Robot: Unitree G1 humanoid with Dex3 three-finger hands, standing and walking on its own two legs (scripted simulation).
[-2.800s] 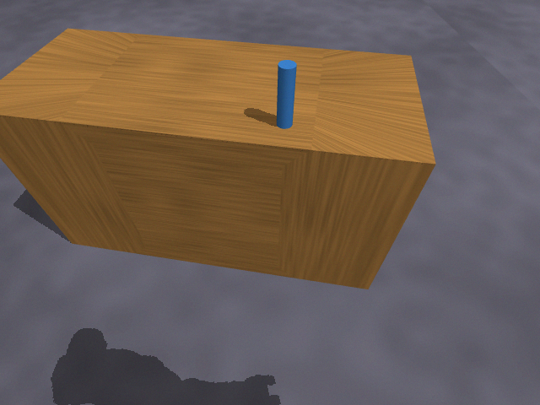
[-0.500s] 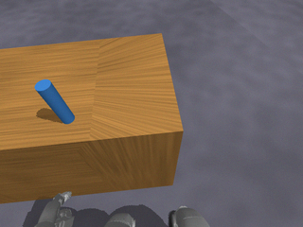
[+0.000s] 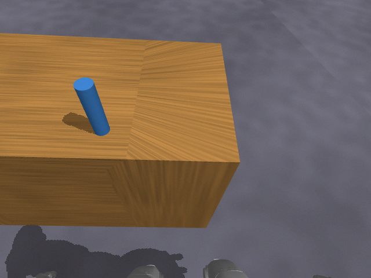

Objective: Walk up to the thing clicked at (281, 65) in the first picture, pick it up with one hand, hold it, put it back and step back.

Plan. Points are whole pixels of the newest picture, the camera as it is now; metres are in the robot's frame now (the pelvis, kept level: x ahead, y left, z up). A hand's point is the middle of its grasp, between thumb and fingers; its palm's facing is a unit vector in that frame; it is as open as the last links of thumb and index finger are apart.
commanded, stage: walk up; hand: left
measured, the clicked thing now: (94, 109) +0.49 +0.24 +0.03
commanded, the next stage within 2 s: stand in 1.64 s
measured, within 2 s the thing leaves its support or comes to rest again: neither
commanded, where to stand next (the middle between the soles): +0.08 +0.02 m, yaw -1 degrees
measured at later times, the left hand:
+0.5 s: hand out of the picture +0.08 +0.27 -0.14, palm faces -0.06 -0.92 -0.38, open 7.4 cm
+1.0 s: hand out of the picture +0.12 +0.25 -0.13, palm faces -0.10 -0.92 -0.39, open 7.4 cm
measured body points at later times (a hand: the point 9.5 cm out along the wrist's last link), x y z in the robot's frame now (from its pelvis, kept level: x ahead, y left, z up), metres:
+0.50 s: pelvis +0.00 +0.01 +0.01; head +0.00 +0.01 +0.46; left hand +0.08 +0.32 -0.11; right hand +0.08 -0.29 -0.11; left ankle +0.03 +0.11 -0.72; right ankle -0.02 -0.14 -0.72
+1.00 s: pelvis +0.02 +0.00 +0.02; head +0.02 -0.01 +0.47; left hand +0.13 +0.30 -0.10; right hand +0.09 -0.31 -0.11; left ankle +0.03 +0.11 -0.72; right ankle -0.02 -0.14 -0.72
